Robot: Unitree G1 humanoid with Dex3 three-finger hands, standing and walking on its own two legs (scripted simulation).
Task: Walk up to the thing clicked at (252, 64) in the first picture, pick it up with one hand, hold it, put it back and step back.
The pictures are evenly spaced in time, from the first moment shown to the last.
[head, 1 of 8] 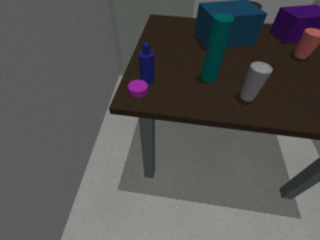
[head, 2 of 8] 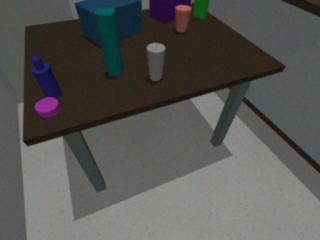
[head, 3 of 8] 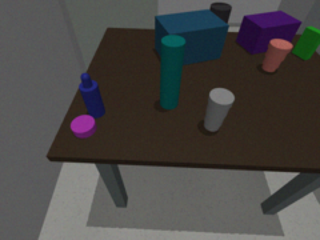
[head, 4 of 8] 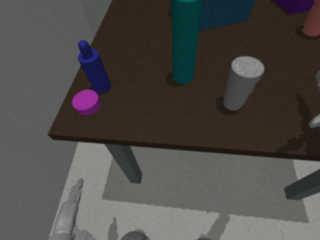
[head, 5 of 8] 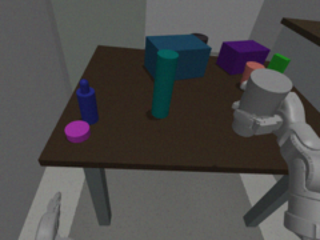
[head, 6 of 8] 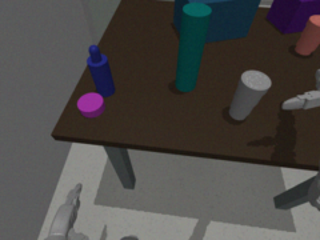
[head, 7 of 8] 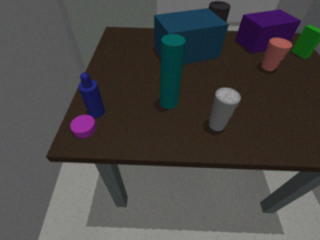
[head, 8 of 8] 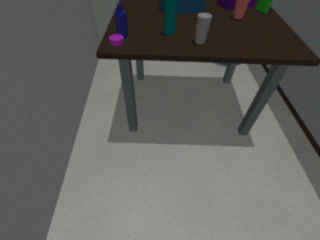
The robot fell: no
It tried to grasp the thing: yes
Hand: right
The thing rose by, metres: 0.22
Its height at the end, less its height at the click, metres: +0.00
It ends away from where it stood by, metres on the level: 0.02
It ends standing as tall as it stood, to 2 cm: yes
